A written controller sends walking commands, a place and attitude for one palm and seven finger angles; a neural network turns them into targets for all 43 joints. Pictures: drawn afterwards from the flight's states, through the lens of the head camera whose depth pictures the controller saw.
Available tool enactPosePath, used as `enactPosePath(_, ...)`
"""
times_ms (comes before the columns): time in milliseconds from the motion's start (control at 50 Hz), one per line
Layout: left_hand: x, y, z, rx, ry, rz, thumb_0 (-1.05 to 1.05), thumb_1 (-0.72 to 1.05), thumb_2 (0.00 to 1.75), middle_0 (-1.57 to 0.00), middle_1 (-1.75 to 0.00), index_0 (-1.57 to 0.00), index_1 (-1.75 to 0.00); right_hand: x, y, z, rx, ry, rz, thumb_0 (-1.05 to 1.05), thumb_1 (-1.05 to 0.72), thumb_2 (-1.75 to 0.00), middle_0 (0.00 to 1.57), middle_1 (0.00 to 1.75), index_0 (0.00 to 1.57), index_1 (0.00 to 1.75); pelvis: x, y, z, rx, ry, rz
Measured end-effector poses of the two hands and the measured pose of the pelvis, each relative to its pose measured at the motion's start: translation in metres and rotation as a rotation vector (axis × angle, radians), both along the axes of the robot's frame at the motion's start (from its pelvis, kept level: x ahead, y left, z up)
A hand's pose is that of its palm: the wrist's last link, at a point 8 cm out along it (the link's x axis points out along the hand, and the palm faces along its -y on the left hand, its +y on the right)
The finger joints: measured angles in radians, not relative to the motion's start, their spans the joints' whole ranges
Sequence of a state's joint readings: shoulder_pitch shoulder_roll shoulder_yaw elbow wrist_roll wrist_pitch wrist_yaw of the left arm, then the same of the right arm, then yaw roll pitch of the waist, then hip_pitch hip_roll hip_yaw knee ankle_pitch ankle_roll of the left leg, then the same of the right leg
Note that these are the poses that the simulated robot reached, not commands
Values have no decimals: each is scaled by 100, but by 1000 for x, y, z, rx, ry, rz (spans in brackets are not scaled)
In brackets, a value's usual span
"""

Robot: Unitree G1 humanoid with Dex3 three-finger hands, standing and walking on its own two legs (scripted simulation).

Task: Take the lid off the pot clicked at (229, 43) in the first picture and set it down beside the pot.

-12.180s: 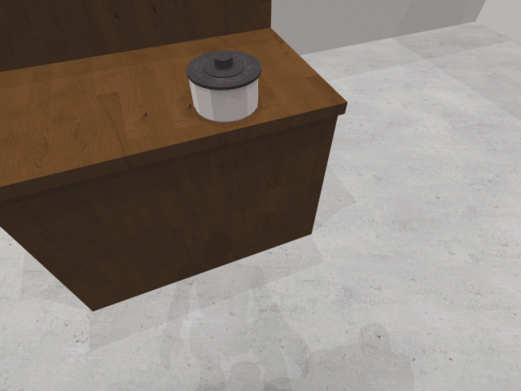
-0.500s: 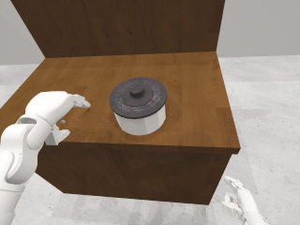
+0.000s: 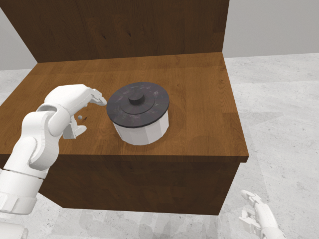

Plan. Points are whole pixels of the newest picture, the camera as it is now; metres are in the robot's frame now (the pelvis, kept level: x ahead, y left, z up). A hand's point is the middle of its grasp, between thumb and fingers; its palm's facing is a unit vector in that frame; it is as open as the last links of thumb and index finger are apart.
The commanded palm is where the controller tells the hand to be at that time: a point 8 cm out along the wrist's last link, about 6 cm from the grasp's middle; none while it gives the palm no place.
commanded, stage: move the open hand above the knob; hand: left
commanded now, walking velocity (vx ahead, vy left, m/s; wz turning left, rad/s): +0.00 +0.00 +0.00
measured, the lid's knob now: (136, 97) +0.49 +0.11 +0.09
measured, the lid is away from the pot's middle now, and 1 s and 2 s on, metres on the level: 0.00 0.00 0.00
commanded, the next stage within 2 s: lower the open fingers around the knob in 1.80 s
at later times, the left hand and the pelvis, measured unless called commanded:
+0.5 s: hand (107, 99) +0.41 +0.16 +0.15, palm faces -0.19 -0.05 -0.98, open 9.9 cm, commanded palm +0.38 +0.17 +0.23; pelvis +0.01 +0.00 +0.00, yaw -1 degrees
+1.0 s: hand (123, 88) +0.44 +0.12 +0.16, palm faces -0.22 -0.05 -0.97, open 9.9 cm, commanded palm +0.43 +0.13 +0.23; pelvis +0.01 +0.00 +0.00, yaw -1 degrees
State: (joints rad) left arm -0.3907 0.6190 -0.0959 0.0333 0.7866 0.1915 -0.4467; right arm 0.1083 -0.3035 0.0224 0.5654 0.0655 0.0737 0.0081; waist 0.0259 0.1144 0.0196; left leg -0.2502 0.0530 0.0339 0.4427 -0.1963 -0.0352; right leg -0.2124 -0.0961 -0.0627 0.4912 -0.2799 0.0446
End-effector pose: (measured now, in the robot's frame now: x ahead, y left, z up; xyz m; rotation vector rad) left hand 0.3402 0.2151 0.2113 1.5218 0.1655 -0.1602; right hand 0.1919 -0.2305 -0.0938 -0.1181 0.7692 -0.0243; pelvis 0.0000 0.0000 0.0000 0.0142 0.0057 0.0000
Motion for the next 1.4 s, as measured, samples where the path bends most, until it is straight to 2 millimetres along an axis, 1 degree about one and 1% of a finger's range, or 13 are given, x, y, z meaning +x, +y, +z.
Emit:
enactPosePath(120,15,-8,-4,-6,16,-7,0,-28,145,-87,-9,-86,-8,-4,-1,-3,-1,25,-14,1,-91,-90,20,30,20,30,2,1,0,1,5,-1)
enactPosePath(240,30,-24,-1,-9,-5,-45,0,-28,145,-87,-9,-86,-8,-6,1,-7,5,44,-23,1,-91,-90,20,30,20,30,5,3,0,3,12,-3)
enactPosePath(480,55,-51,0,-15,-14,-56,0,-28,145,-86,-9,-86,-8,-7,3,-12,33,65,-36,1,-91,-90,20,30,20,30,10,3,-1,9,27,-12)
enactPosePath(640,65,-61,3,-22,-20,-46,0,-28,145,-86,-9,-86,-8,-6,-2,-12,37,66,-48,1,-91,-90,20,30,20,30,13,1,-2,11,32,-14)
enactPosePath(800,76,-78,3,-18,-12,-59,0,-28,145,-87,-9,-86,-8,-7,-8,-13,22,76,-60,1,-91,-90,20,30,20,30,13,-1,-2,13,33,-11)
enactPosePath(960,92,-86,5,-19,6,-38,0,-28,145,-87,-9,-86,-8,-18,-13,-17,16,100,-87,1,-91,-90,20,30,20,30,14,-3,-2,13,40,-13)
enactPosePath(1200,111,-101,7,-21,14,-47,0,-28,145,-86,-9,-86,-8,-44,-20,-25,3,170,-133,1,-91,-90,20,30,20,30,16,-2,-2,14,52,-21)
enactPosePath(1300,112,-104,8,-26,2,-59,0,-28,145,-86,-9,-85,-8,-50,-21,-27,8,184,-147,1,-91,-90,20,30,20,29,17,0,-1,14,54,-27)
enactPosePath(1400,111,-103,6,-30,3,-49,0,-28,145,-86,-9,-85,-8,-48,-19,-27,14,186,-143,1,-91,-90,20,30,20,29,18,0,-1,15,53,-28)
